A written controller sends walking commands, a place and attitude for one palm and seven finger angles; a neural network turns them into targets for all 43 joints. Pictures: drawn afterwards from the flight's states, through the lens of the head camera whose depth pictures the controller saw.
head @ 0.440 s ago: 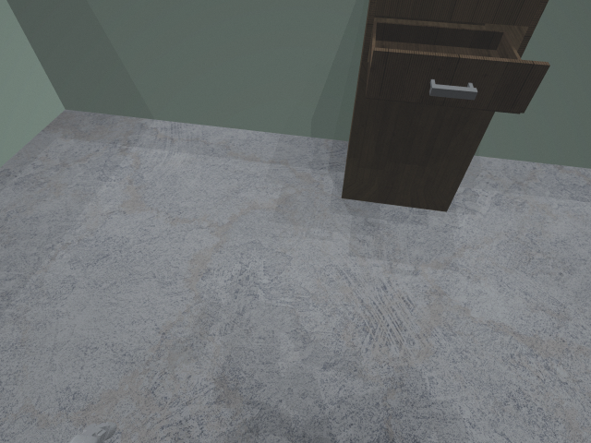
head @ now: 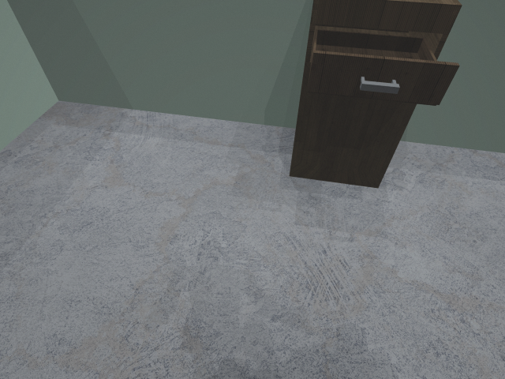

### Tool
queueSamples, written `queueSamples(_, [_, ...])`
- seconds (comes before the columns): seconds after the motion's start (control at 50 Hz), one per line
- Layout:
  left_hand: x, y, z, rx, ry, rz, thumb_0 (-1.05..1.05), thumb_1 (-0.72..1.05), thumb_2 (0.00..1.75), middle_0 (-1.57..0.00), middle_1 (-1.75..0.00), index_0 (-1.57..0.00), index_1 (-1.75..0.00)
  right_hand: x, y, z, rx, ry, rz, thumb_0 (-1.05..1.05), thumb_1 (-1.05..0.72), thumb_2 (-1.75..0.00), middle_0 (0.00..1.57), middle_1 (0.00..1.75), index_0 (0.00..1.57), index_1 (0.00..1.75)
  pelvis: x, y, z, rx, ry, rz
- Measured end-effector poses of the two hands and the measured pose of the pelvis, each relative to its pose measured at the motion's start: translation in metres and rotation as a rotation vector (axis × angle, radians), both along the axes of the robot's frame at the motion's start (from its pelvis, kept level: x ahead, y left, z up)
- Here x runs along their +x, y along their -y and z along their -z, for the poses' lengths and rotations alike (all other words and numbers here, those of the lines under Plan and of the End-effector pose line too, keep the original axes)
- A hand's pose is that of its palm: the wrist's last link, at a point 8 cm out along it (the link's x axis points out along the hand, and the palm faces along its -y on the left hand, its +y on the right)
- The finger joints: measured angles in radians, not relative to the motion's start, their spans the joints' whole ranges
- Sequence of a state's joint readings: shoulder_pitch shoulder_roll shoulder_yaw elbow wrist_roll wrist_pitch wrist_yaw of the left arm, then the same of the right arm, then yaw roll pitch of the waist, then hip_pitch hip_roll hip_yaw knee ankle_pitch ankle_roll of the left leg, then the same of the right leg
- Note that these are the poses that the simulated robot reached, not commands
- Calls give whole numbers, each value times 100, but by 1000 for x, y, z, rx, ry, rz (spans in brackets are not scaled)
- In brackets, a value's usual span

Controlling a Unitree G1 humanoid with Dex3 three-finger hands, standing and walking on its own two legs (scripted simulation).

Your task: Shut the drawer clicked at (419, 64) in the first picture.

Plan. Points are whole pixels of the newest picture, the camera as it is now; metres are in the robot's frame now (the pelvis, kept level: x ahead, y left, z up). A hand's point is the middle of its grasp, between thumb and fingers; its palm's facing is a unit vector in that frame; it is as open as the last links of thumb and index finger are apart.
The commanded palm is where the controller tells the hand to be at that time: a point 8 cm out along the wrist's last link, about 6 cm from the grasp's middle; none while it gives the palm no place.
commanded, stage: stand and wait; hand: left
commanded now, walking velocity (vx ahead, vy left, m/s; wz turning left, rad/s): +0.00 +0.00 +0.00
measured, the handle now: (378, 83) +1.01 -0.35 -0.02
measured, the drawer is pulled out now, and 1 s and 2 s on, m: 0.25 0.25 0.25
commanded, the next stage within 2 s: look at it before walking up in 0.54 s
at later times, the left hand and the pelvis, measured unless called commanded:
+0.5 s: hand out of the picture +0.06 +0.23 -0.15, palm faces -0.02 -0.94 -0.34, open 7.4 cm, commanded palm none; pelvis -0.02 -0.01 +0.00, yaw +0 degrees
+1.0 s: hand out of the picture +0.04 +0.24 -0.15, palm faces -0.03 -0.94 -0.33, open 7.4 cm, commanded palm none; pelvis -0.02 +0.00 +0.00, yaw +0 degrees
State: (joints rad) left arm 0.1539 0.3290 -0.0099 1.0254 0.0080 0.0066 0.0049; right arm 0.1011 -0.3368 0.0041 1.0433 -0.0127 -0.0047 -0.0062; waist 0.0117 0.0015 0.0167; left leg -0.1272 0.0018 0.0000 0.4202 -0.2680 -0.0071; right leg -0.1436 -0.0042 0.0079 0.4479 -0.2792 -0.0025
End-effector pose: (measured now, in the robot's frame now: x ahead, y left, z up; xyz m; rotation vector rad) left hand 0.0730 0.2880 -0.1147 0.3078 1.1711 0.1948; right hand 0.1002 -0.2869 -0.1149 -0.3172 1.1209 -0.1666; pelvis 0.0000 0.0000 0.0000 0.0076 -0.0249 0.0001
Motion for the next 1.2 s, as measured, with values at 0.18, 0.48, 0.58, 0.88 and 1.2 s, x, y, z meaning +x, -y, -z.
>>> queueSamples(0.18, [-23,0,0,13,-54,-16,1,91,89,-20,-30,-20,-30,-39,13,6,-7,-89,35,1,-90,-89,20,30,20,30,-7,6,-2,-1,6,2])
queueSamples(0.48, [-22,9,-2,3,-26,2,1,91,89,-20,-30,-20,-30,-60,13,7,9,-103,48,1,-90,-89,20,30,20,30,-19,10,-3,-2,8,7])
queueSamples(0.58, [-22,11,0,-6,-20,8,1,91,89,-20,-30,-20,-30,-61,11,6,10,-98,50,1,-90,-89,20,30,20,30,-21,10,-3,-4,8,8])
queueSamples(0.88, [-31,5,3,-12,-45,1,1,91,89,-20,-30,-20,-30,-62,6,3,3,-101,52,1,-90,-89,20,30,20,30,-22,4,-4,-5,7,10])
queueSamples(1.2, [-36,-2,2,-3,-64,-11,1,91,89,-20,-30,-20,-30,-54,1,4,6,-99,42,1,-90,-89,20,30,20,30,-19,0,-5,-4,6,6])
